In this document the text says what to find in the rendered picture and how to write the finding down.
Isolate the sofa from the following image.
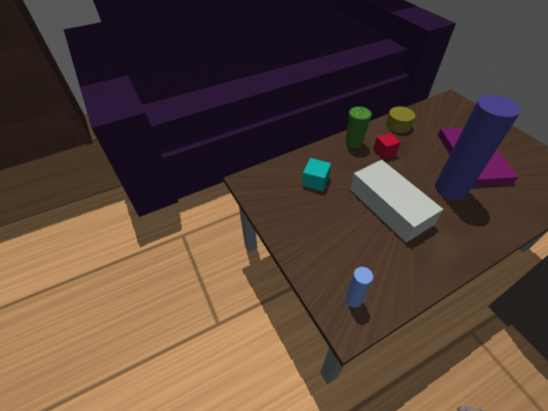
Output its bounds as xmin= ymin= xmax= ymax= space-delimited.
xmin=63 ymin=0 xmax=456 ymax=217

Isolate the bookshelf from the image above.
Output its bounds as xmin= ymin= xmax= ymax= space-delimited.
xmin=0 ymin=0 xmax=92 ymax=170

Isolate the armchair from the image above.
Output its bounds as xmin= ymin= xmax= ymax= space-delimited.
xmin=488 ymin=255 xmax=548 ymax=361

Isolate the coffee table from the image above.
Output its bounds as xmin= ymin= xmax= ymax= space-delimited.
xmin=223 ymin=90 xmax=548 ymax=384

